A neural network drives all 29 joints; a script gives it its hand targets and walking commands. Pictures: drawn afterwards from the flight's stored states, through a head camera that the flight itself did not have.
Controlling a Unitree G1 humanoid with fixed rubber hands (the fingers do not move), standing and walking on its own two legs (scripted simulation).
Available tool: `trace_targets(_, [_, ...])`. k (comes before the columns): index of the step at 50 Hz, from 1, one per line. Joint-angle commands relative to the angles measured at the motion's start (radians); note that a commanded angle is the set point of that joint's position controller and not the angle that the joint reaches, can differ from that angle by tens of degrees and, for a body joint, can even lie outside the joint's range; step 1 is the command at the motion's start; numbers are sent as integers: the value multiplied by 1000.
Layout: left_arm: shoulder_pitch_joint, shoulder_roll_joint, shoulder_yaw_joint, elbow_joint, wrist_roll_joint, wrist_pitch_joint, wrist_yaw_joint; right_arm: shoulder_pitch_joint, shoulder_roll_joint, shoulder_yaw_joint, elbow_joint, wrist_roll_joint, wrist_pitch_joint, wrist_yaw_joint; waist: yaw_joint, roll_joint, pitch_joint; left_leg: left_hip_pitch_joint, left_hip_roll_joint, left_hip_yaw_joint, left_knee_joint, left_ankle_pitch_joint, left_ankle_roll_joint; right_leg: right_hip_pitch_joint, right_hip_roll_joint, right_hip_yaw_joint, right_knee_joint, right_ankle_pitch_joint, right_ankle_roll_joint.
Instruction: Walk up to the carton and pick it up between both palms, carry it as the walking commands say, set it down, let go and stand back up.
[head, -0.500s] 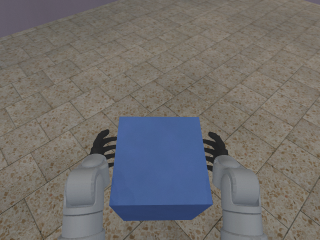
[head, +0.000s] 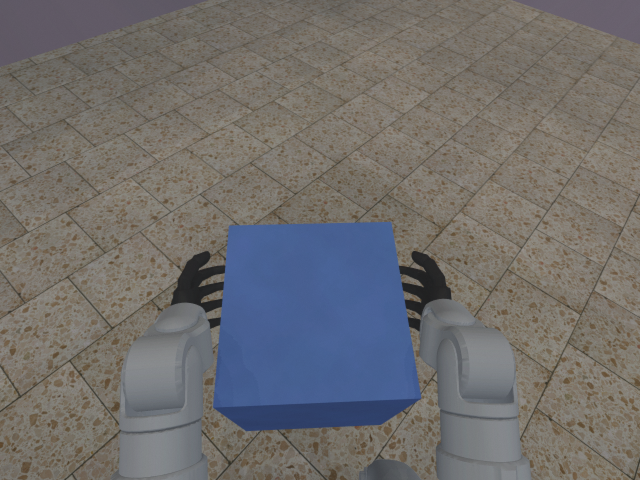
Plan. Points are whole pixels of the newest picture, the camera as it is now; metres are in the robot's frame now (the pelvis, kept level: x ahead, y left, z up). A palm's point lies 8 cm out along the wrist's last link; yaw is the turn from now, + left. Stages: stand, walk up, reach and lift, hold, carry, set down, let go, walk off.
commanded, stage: carry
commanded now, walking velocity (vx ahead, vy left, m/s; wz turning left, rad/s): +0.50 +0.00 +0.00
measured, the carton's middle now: (312, 335) +0.30 +0.00 -0.01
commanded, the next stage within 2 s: none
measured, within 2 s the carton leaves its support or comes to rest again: neither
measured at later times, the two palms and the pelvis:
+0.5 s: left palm (269, 117) +0.65 +0.06 +0.08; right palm (422, 128) +0.66 -0.21 +0.05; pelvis +0.37 -0.09 -0.01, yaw +3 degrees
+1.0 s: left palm (279, 27) +1.05 +0.05 +0.05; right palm (393, 36) +1.04 -0.22 +0.05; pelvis +0.75 -0.08 -0.01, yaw -1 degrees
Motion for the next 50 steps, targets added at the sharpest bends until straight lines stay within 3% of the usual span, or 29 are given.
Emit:
trace_targets(1, [-361,-1005,-739,-41,-421,-14,-276,-334,970,644,-32,405,-17,345,1,196,-257,348,181,-93,-137,445,42,-142,-15,-66,-198,140,25])
trace_targets(4, [-356,-984,-723,-15,-411,3,-277,-355,934,645,-42,390,-9,350,1,200,-175,291,142,-13,-161,475,32,-82,7,-134,-364,232,27])
trace_targets(6, [-382,-974,-713,-12,-419,15,-283,-372,920,646,-45,383,-2,349,-1,204,-140,273,149,2,-163,517,26,-32,24,-172,-443,278,18])
trace_targets(9, [-417,-965,-701,-4,-434,29,-296,-395,910,655,-64,379,12,342,2,209,-178,286,171,17,-43,777,-6,120,64,-192,-513,323,-4])
trace_targets(10, [-421,-965,-694,2,-433,33,-299,-405,914,656,-66,377,17,339,11,199,-226,294,159,38,59,797,-24,212,84,-206,-549,339,-10])
trace_targets(11, [-412,-972,-687,25,-432,37,-302,-418,918,663,-72,377,20,335,31,144,-299,259,113,74,248,771,-46,383,117,-237,-604,366,-13])
trace_targets(12, [-394,-977,-683,39,-433,38,-307,-437,920,667,-76,377,22,330,62,59,-376,130,73,73,481,645,-58,598,99,-223,-595,299,-25])
trace_targets(13, [-377,-972,-671,45,-427,41,-313,-438,931,672,-67,377,25,327,72,-84,-429,-96,47,16,724,258,-68,773,-109,53,-579,152,-80])
trace_targets(14, [-411,-963,-654,58,-417,43,-314,-423,948,676,-22,380,30,332,21,-211,-398,-292,-26,-76,854,-284,-61,787,-289,386,-624,193,-147])
trace_targets(15, [-443,-973,-670,40,-441,19,-318,-464,941,700,-65,402,17,326,35,-264,-443,-440,-29,-180,1056,-231,-43,824,-323,486,-684,245,-230])
trace_targets(16, [-457,-992,-684,8,-461,12,-318,-473,963,703,-76,417,2,322,34,-178,-429,-453,26,-206,1071,-205,-37,779,-293,372,-711,334,-201])
trace_targets(18, [-490,-1034,-683,-23,-477,-5,-321,-531,1012,735,-120,433,-16,313,35,-94,-441,-449,60,-211,989,-113,-38,699,-245,203,-688,516,-168])
trace_targets(19, [-458,-1041,-679,-22,-474,-11,-317,-520,1025,732,-123,437,-23,310,34,-78,-443,-420,82,-213,910,-83,-44,652,-231,150,-709,480,-153])
trace_targets(20, [-441,-1052,-676,-7,-475,-14,-317,-513,1027,734,-131,432,-32,303,36,-101,-443,-403,74,-195,865,-54,-46,633,-221,111,-722,455,-143])
trace_targets(25, [-373,-1006,-658,15,-447,-12,-324,-425,1009,726,-84,391,-31,282,45,-126,-336,-480,71,-136,649,72,-74,621,-198,28,-845,353,-155])
trace_targets(29, [-369,-987,-646,43,-441,10,-331,-407,989,718,-34,371,-9,280,44,-112,-226,-541,38,-76,504,151,-91,666,-161,-19,-869,520,-126])
trace_targets(34, [-386,-966,-635,54,-446,36,-334,-449,976,717,-25,373,15,275,46,-126,-136,-528,-9,-9,334,192,-75,690,-120,-78,-854,668,-91])
trace_targets(35, [-397,-966,-632,52,-450,39,-334,-459,976,719,-27,377,19,273,45,-146,-131,-499,-25,10,294,195,-66,688,-110,-96,-842,741,-80])
trace_targets(38, [-396,-957,-625,49,-454,46,-330,-498,972,721,-44,379,27,271,51,-179,-192,-356,-112,83,156,202,-36,746,-95,-128,-706,1144,-59])
trace_targets(40, [-413,-956,-627,39,-453,42,-330,-512,970,721,-54,379,22,273,33,-223,-322,-102,-139,95,111,220,-5,718,-94,-141,-448,1230,-35])
trace_targets(41, [-445,-946,-630,24,-456,39,-331,-496,983,715,-53,374,17,274,-14,-191,-406,183,-78,38,90,268,37,532,-97,-158,-215,1113,-16])
trace_targets(42, [-470,-945,-642,-6,-462,36,-331,-478,989,708,-57,379,12,273,-39,-10,-523,538,151,-300,163,394,130,184,-26,-121,105,689,17])
trace_targets(43, [-493,-974,-652,-34,-478,41,-332,-481,1001,696,-50,388,2,274,-19,250,-547,766,421,-769,120,702,334,-186,148,8,421,-211,52])
trace_targets(44, [-552,-992,-660,-76,-484,32,-327,-472,1039,685,-57,389,-12,275,-23,126,-555,720,403,-704,123,696,348,-231,59,160,520,-225,14])
trace_targets(45, [-528,-1013,-701,-95,-494,11,-324,-428,1055,718,-88,401,-18,280,-20,85,-526,632,334,-559,93,651,264,-233,37,166,477,-174,-8])
trace_targets(46, [-520,-1013,-717,-96,-496,-2,-324,-445,1060,724,-109,408,-25,280,-17,13,-489,521,298,-468,36,531,172,-187,-6,178,323,-100,-27])
trace_targets(47, [-498,-1028,-712,-98,-488,-12,-320,-465,1077,737,-131,419,-32,285,-8,-11,-442,424,283,-412,-25,379,125,-147,-28,153,203,-57,-24])
trace_targets(48, [-474,-1049,-711,-95,-474,-20,-312,-485,1094,750,-148,431,-39,295,-2,20,-404,358,266,-328,-73,265,98,-105,-43,113,86,-40,-14])
trace_targets(50, [-405,-1033,-700,-39,-440,-18,-301,-433,1065,729,-100,426,-28,307,5,99,-350,293,238,-204,-118,235,85,-57,-19,21,-101,-29,4])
